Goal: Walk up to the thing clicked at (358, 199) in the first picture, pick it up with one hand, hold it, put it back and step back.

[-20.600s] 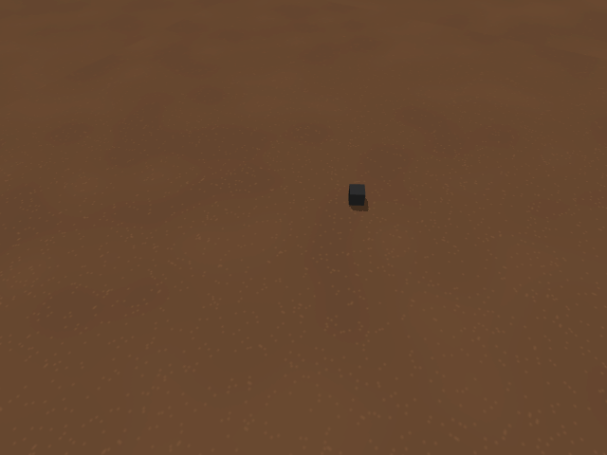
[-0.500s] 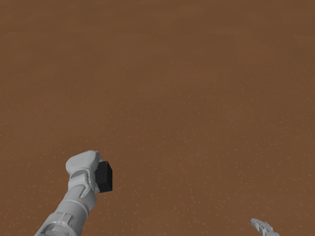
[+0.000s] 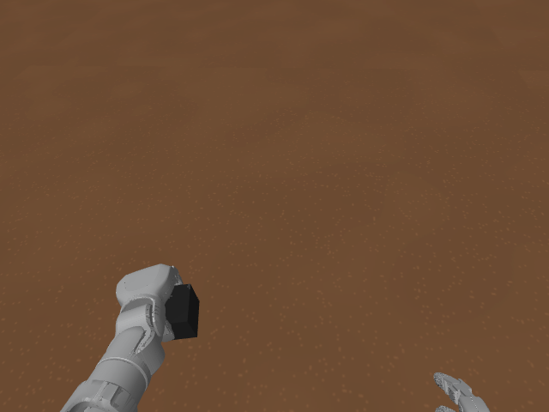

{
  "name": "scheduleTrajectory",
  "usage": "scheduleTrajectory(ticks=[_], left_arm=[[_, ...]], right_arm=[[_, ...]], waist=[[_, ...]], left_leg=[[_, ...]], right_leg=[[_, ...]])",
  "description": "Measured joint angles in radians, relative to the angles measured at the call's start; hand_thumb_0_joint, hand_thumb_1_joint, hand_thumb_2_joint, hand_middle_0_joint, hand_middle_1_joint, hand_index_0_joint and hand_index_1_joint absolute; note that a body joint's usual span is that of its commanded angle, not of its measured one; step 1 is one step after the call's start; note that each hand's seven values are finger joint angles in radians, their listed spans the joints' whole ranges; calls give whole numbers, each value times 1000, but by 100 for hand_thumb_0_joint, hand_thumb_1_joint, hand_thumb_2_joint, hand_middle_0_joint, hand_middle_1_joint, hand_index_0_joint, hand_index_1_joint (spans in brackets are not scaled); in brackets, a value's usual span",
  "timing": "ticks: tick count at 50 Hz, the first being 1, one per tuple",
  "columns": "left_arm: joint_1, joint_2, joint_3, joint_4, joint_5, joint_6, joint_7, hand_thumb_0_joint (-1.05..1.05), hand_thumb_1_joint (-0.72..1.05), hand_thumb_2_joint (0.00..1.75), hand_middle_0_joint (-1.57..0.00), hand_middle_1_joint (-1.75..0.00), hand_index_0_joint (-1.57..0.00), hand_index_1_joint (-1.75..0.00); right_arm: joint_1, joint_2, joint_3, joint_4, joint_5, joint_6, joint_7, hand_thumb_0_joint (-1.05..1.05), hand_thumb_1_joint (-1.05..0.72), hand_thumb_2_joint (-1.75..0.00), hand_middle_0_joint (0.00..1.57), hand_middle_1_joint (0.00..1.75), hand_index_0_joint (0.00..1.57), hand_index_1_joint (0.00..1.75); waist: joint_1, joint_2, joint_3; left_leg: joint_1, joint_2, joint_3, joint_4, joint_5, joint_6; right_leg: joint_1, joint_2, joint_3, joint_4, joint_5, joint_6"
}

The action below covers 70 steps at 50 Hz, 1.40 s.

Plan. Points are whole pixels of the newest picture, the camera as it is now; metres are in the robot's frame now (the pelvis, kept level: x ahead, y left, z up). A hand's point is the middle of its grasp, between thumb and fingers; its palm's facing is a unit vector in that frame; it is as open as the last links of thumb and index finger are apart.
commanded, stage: hold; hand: left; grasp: from above
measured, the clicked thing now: (174, 312) +0.31 +0.21 -0.09
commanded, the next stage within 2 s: crouch in 1.00 s
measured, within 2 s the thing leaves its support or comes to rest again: neither
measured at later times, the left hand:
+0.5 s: hand (149, 315) +0.29 +0.23 -0.04, palm faces -0.41 -0.17 -0.90, open 9.3 cm
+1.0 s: hand (150, 310) +0.29 +0.23 -0.03, palm faces -0.41 -0.16 -0.90, open 9.3 cm
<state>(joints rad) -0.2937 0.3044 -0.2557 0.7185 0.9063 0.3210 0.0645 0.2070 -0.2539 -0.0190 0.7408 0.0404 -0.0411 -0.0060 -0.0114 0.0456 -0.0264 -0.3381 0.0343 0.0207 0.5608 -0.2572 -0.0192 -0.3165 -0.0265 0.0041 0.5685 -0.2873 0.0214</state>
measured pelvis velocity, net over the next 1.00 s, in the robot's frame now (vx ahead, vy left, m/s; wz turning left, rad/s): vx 0.00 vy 0.00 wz -0.01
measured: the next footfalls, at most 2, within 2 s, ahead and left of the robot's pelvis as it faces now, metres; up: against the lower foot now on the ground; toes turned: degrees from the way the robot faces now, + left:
none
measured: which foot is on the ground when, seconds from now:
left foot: down 0.00-1.00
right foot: down 0.00-1.00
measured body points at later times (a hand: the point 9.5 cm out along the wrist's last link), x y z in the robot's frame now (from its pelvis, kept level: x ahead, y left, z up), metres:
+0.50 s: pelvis +0.00 +0.00 +0.00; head +0.00 -0.02 +0.45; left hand +0.30 +0.24 +0.01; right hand +0.15 -0.24 -0.11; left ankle +0.02 +0.13 -0.73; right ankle +0.01 -0.13 -0.73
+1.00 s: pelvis +0.00 +0.00 +0.00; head +0.00 -0.02 +0.45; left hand +0.31 +0.24 +0.02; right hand +0.14 -0.25 -0.11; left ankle +0.02 +0.13 -0.73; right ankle +0.01 -0.13 -0.73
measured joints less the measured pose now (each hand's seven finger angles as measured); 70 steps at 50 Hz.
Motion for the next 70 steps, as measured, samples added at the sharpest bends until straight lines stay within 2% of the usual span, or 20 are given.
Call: scheduleTrajectory(ticks=[21, 34, 61, 65, 70], left_arm=[[23, 18, -6, -71, -1, 24, -66, 1, 18, 30, -114, -28, -79, -31], [-2, 22, 0, -41, 3, 18, -71, 2, 18, 31, -114, -29, -78, -31], [-5, 10, 6, -28, 9, 20, -49, 2, 19, 29, -112, -33, -77, -32], [-15, 13, 10, 11, 15, -4, -39, 2, 20, 29, -110, -35, -76, -34], [-24, 19, 28, 92, 39, -84, 4, 1, 20, 29, -110, -36, -76, -35]], right_arm=[[-18, 3, 11, -20, 5, -3, -6, 1, -90, -90, 20, 30, 20, 30], [-18, 5, 12, -18, 5, -8, -8, 1, -90, -90, 20, 30, 20, 30], [-10, 1, 7, -12, 4, -5, -5, 1, -89, -89, 20, 30, 20, 30], [-15, 4, 7, -13, 3, -7, -4, 1, -88, -89, 20, 30, 20, 30], [-15, 9, 2, -16, -2, -10, 0, 1, -88, -89, 20, 30, 20, 30]], waist=[[17, 4, 8], [18, 2, 11], [17, 5, 11], [10, -1, 16], [-2, -18, 27]], left_leg=[[35, -3, 0, -34, 22, 3], [41, -2, 4, -43, 27, 3], [45, 1, 5, -50, 28, 1], [34, 0, 1, -44, 28, 1], [-12, 0, -3, -13, 19, 0]], right_leg=[[34, -2, 0, -33, 21, 2], [39, -1, 3, -42, 28, 2], [42, 2, 6, -48, 29, 0], [31, 1, 2, -41, 27, 0], [-13, 2, -1, -10, 17, -2]])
